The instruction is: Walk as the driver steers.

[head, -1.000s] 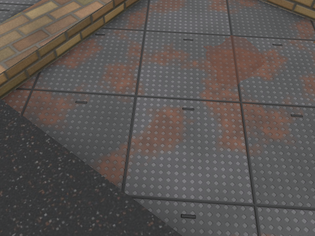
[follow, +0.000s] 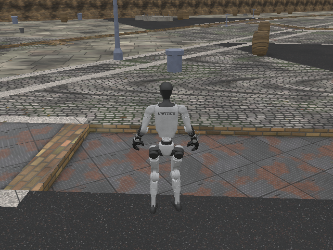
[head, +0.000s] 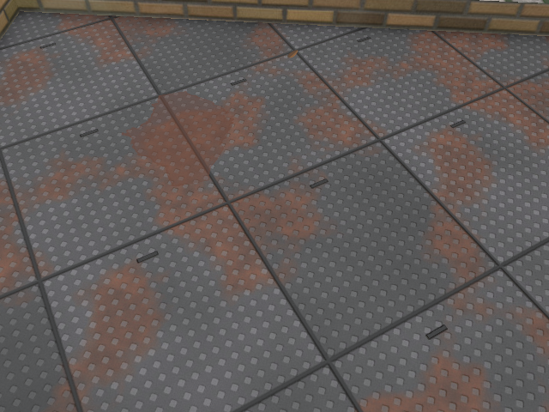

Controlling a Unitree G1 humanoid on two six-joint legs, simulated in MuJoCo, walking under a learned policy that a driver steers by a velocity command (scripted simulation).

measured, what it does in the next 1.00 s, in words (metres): steps on the spot, turning right: right foot, then left foot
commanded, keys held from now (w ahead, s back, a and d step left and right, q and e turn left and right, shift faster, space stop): e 0.26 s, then no key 0.74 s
